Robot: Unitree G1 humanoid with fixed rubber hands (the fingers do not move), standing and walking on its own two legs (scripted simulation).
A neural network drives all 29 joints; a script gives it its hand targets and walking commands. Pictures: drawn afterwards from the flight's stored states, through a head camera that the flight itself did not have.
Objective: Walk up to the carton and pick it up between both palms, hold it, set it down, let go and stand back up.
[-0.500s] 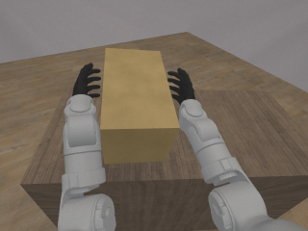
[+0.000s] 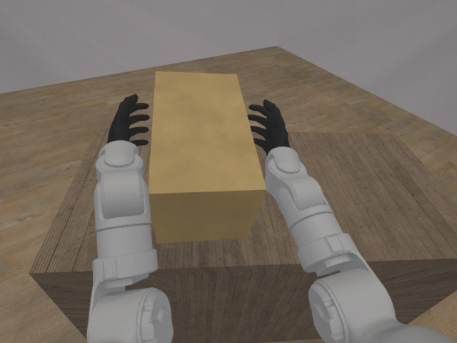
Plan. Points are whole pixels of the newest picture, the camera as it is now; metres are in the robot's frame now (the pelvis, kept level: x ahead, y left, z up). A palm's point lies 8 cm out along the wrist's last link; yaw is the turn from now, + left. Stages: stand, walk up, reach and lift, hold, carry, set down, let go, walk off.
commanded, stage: hold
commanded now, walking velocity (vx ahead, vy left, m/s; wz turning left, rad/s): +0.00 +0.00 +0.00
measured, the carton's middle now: (199, 152) +0.41 +0.01 +0.14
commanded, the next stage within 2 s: none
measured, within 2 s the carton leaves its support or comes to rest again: neither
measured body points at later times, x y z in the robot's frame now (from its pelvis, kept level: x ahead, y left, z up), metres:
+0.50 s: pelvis +0.00 +0.00 +0.00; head -0.04 +0.03 +0.45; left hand +0.38 +0.14 +0.20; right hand +0.38 -0.11 +0.19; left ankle +0.02 +0.12 -0.75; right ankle +0.01 -0.12 -0.75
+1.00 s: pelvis +0.00 +0.00 +0.00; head -0.04 +0.03 +0.45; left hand +0.38 +0.14 +0.20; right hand +0.37 -0.11 +0.19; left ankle +0.02 +0.12 -0.75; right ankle +0.01 -0.12 -0.75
